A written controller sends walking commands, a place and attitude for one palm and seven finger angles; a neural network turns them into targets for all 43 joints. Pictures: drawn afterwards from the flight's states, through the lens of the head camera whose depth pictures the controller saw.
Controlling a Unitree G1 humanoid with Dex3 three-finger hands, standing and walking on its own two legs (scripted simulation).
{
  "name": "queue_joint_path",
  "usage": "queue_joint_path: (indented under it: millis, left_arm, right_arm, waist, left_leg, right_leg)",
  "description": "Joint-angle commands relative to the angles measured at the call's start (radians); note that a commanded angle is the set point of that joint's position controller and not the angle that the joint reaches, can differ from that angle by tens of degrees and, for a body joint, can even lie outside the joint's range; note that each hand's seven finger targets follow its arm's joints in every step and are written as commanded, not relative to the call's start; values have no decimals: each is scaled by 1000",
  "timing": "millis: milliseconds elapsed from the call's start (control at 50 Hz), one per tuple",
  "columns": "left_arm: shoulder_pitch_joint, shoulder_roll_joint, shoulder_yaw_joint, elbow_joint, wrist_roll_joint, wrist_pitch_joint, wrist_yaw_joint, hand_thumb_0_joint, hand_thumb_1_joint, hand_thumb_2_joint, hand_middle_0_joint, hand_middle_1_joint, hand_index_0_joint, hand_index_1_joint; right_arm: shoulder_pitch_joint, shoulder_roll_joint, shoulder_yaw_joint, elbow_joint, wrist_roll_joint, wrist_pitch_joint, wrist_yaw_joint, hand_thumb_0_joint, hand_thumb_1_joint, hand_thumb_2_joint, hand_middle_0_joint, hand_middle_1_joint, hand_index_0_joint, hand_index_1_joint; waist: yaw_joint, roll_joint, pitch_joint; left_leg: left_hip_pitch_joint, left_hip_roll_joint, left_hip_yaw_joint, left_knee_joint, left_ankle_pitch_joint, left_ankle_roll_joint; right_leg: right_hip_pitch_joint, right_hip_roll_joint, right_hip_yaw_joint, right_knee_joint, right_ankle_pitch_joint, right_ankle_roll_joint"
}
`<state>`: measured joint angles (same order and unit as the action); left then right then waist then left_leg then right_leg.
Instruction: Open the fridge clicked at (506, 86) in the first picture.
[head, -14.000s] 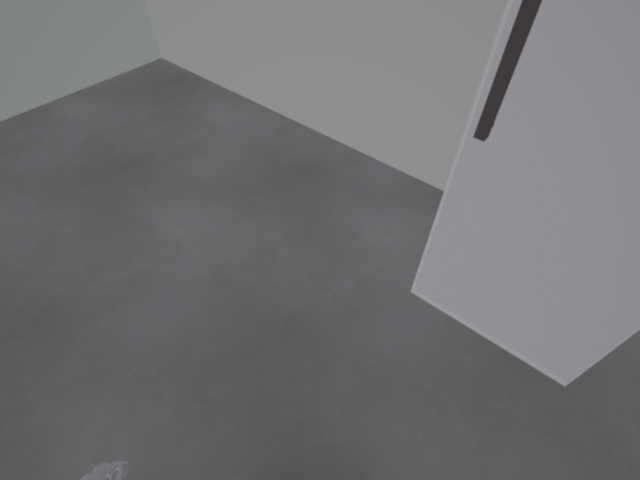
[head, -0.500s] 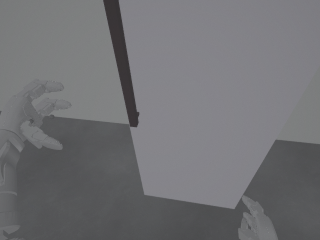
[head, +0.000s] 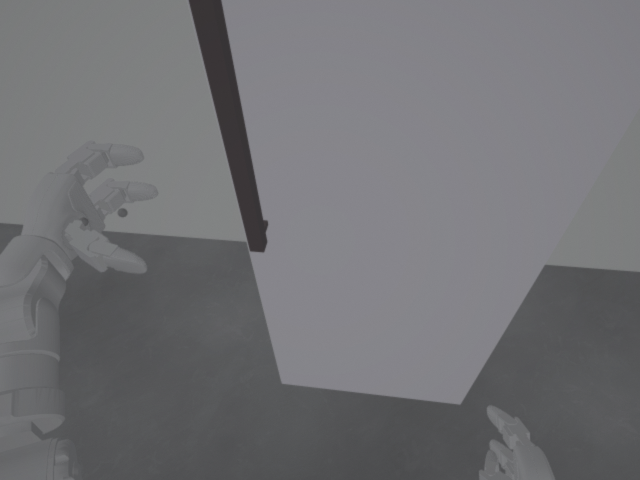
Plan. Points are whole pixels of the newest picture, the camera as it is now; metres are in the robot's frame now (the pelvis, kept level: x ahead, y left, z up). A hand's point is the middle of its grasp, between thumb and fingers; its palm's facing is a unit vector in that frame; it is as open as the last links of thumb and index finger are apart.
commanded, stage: move the hooked fingers beside the handle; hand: left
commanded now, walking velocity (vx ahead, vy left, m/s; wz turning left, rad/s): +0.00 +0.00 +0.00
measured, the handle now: (242, 141) +0.49 +0.15 +0.19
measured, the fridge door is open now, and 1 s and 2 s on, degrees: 0 0 0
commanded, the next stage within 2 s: feel for the door with the fingertips in 1.66 s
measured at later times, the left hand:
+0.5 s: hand (157, 187) +0.40 +0.23 +0.18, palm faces -0.03 -1.00 -0.03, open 14.0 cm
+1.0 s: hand (185, 167) +0.44 +0.21 +0.19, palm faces -0.06 -1.00 -0.01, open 14.0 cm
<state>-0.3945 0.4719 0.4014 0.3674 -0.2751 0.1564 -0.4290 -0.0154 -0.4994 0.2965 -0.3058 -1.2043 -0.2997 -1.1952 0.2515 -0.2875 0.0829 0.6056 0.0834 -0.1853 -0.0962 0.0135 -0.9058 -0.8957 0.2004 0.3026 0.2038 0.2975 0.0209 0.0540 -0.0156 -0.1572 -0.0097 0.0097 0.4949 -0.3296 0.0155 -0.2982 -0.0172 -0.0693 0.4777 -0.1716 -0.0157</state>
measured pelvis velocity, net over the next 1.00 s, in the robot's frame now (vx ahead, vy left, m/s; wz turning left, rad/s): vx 0.02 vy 0.01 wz -0.02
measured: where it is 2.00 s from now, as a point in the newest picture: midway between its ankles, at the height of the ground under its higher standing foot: outside the picture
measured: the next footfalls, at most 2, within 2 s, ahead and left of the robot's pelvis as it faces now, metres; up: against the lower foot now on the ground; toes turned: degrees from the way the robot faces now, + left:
none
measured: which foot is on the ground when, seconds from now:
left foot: down 0.00-1.00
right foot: down 0.00-1.00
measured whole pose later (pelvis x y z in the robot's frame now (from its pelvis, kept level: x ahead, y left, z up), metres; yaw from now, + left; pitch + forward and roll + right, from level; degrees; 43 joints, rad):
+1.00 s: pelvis +0.02 +0.01 +0.00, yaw -1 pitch +4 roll -1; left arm -0.64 0.42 0.33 0.62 -0.22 0.08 -0.34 -0.02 -0.50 0.30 -0.30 -1.20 -0.30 -1.19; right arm 0.31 -0.28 0.06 0.63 0.07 -0.10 -0.07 0.01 -0.91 -0.90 0.20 0.30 0.20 0.30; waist -0.02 0.04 -0.04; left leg -0.19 -0.01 0.03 0.45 -0.33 0.03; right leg -0.34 -0.02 -0.04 0.44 -0.17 0.00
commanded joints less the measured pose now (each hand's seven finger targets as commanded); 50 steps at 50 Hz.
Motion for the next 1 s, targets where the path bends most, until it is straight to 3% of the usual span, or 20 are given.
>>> queue_joint_path:
  millis: [0, 40, 60, 120, 200, 220, 280, 300, 380, 440, 460, 540, 580, 660, 740, 800, 840, 880, 900, 980]
  left_arm:
    - [-405, 267, 58, -184, -22, -76, 5, 0, -500, 300, -300, -1200, -300, -1200]
    - [-448, 230, 15, -187, -14, -69, 12, 0, -500, 300, -300, -1200, -300, -1200]
    - [-444, 234, 22, -172, -13, -65, 20, 0, -500, 300, -300, -1200, -300, -1200]
    - [-453, 271, 55, -140, -5, -59, 37, 0, -500, 300, -300, -1200, -300, -1200]
    - [-515, 285, 54, -152, 6, -77, 51, 0, -500, 300, -300, -1200, -300, -1200]
    - [-539, 268, 37, -147, 7, -82, 52, 0, -500, 300, -300, -1200, -300, -1200]
    - [-505, 291, 61, -114, 8, -92, 49, 0, -500, 300, -300, -1200, -300, -1200]
    - [-531, 245, 18, -105, 6, -90, 41, 0, -500, 300, -300, -1200, -300, -1200]
    - [-536, 285, 45, -39, 15, -84, 44, 0, -500, 300, -300, -1200, -300, -1200]
    - [-601, 223, -15, -72, 13, -96, 42, 0, -500, 300, -300, -1200, -300, -1200]
    - [-600, 252, 11, -54, 14, -99, 47, 0, -500, 300, -300, -1200, -300, -1200]
    - [-637, 216, -21, -44, 16, -111, 59, 0, -500, 300, -300, -1200, -300, -1200]
    - [-634, 241, -6, -14, 25, -110, 71, 0, -500, 300, -300, -1200, -300, -1200]
    - [-660, 269, 19, 25, 40, -116, 87, 0, -500, 300, -300, -1200, -300, -1200]
    - [-692, 235, -11, 12, 42, -138, 86, 0, -500, 300, -300, -1200, -300, -1200]
    - [-697, 224, -19, 70, 40, -139, 86, 0, -500, 300, -300, -1200, -300, -1200]
    - [-735, 212, -32, 65, 44, -144, 90, 0, -500, 300, -300, -1200, -300, -1200]
    - [-692, 237, -5, 40, 51, -151, 98, 0, -500, 300, -300, -1200, -300, -1200]
    - [-686, 215, -16, 29, 47, -152, 98, 0, -500, 300, -300, -1200, -300, -1200]
    - [-591, 222, 17, 57, 36, -138, 97, 0, -500, 300, -300, -1200, -300, -1200]
  right_arm:
    - [-94, -113, -55, -154, 4, -58, -6, 0, -900, -900, 200, 300, 200, 300]
    - [-95, -111, -53, -155, 6, -56, -7, 0, -900, -900, 200, 300, 200, 300]
    - [-95, -110, -53, -153, 5, -55, -7, 0, -900, -900, 200, 300, 200, 300]
    - [-91, -116, -54, -149, 3, -41, -4, 0, -900, -900, 200, 300, 200, 300]
    - [-89, -110, -52, -155, 0, -31, -4, 0, -900, -900, 200, 300, 200, 300]
    - [-84, -108, -52, -152, 1, -31, -5, 0, -900, -900, 200, 300, 200, 300]
    - [-69, -113, -55, -151, -1, -25, -3, 0, -900, -900, 200, 300, 200, 300]
    - [-73, -110, -53, -150, 1, -24, -3, 0, -900, -900, 200, 300, 200, 300]
    - [-50, -122, -58, -138, -1, -13, -3, 0, -900, -900, 200, 300, 200, 300]
    - [-49, -114, -60, -143, 1, -13, -3, 0, -900, -900, 200, 300, 200, 300]
    - [-40, -117, -61, -136, 1, -12, -4, 0, -900, -900, 200, 300, 200, 300]
    - [-28, -117, -62, -128, -2, -8, -2, 0, -900, -900, 200, 300, 200, 300]
    - [-18, -122, -64, -118, -4, 2, -1, 0, -900, -900, 200, 300, 200, 300]
    - [-3, -122, -66, -113, -5, 14, 2, 0, -900, -900, 200, 300, 200, 300]
    - [5, -118, -68, -119, -7, 18, 6, 0, -900, -900, 200, 300, 200, 300]
    - [16, -123, -69, -109, -6, 27, 6, 0, -900, -900, 200, 300, 200, 300]
    - [24, -123, -71, -104, -7, 28, 7, 0, -900, -900, 200, 300, 200, 300]
    - [26, -122, -74, -111, -10, 32, 12, 0, -900, -900, 200, 300, 200, 300]
    - [22, -118, -73, -116, -11, 31, 15, 0, -900, -900, 200, 300, 200, 300]
    - [22, -123, -78, -116, -9, 42, 21, 0, -900, -900, 200, 300, 200, 300]
  waist:
    - [-7, -8, -234]
    - [-15, 13, -232]
    - [-10, 27, -233]
    - [-6, -35, -239]
    - [-7, 9, -278]
    - [-16, 8, -279]
    - [-2, -22, -299]
    - [-16, 5, -290]
    - [-14, -23, -276]
    - [-30, 16, -314]
    - [-28, 8, -308]
    - [-34, 6, -323]
    - [-29, -24, -318]
    - [-30, -9, -325]
    - [-33, 29, -360]
    - [-41, -27, -327]
    - [-46, 7, -341]
    - [-25, 22, -372]
    - [-28, 15, -374]
    - [-12, -64, -343]
  left_leg:
    - [-68, 8, -23, -87, 247, 3]
    - [-57, 7, -27, -92, 243, 0]
    - [-58, 6, -28, -92, 234, -2]
    - [-85, 9, -24, -94, 250, 1]
    - [-67, 8, -20, -91, 280, 0]
    - [-59, 9, -19, -90, 284, 0]
    - [-61, 11, -16, -86, 330, 1]
    - [-58, 9, -10, -86, 320, 1]
    - [-75, 11, -13, -83, 321, 1]
    - [-36, 11, -14, -77, 350, -1]
    - [-43, 11, -17, -77, 341, -3]
    - [-25, 14, -22, -78, 376, -6]
    - [-37, 16, -16, -80, 382, -4]
    - [-58, 15, -14, -85, 384, -7]
    - [-19, 17, -14, -76, 441, -10]
    - [-41, 21, -12, -80, 433, -7]
    - [-31, 19, -12, -79, 430, -10]
    - [-11, 21, -14, -74, 486, -15]
    - [-9, 22, -15, -75, 503, -17]
    - [-42, 25, -5, -83, 483, -11]
  right_leg:
    - [202, -4, 30, -33, 147, -11]
    - [178, -5, 24, -32, 135, -12]
    - [174, -7, 25, -33, 125, -14]
    - [206, -7, 28, -33, 149, -13]
    - [223, -9, 35, -28, 180, -16]
    - [219, -7, 36, -28, 189, -15]
    - [247, -7, 34, -22, 237, -17]
    - [231, -8, 37, -23, 238, -16]
    - [223, -7, 35, -25, 239, -18]
    - [208, -6, 34, -19, 259, -18]
    - [204, -5, 33, -22, 247, -18]
    - [198, -3, 29, -18, 268, -20]
    - [210, -4, 29, -20, 276, -20]
    - [223, -6, 32, -17, 290, -20]
    - [223, -3, 36, -11, 325, -24]
    - [214, 0, 31, -14, 326, -20]
    - [205, -1, 32, -14, 320, -22]
    - [227, -1, 32, -9, 341, -25]
    - [232, -1, 31, -8, 355, -23]
    - [247, 1, 29, -11, 362, -20]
